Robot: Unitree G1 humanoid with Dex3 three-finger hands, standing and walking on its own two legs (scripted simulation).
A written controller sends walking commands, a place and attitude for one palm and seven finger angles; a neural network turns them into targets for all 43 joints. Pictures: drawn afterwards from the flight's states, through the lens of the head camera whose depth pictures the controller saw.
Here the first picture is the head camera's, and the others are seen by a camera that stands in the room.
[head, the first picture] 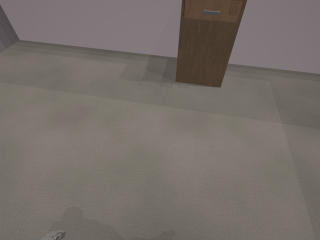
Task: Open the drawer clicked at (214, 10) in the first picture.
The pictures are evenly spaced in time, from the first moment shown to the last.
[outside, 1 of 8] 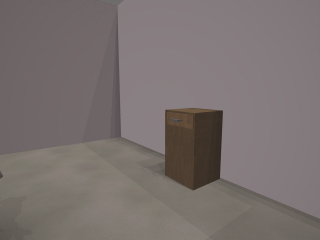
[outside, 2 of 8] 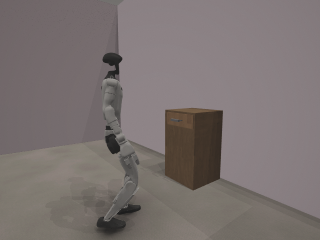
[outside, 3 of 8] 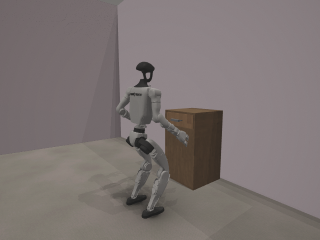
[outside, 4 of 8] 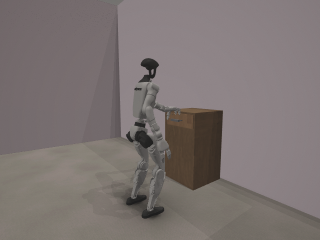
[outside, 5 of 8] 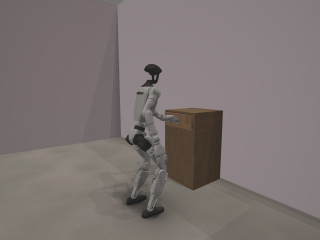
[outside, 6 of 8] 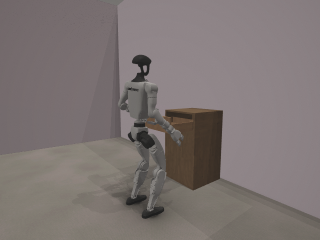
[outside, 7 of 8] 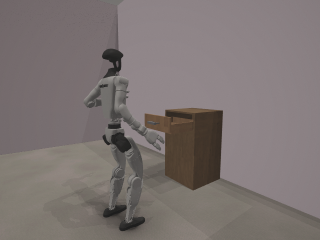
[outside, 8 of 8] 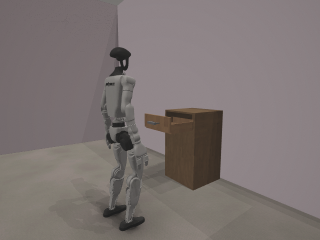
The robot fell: no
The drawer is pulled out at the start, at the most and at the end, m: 0.00 0.30 0.30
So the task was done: yes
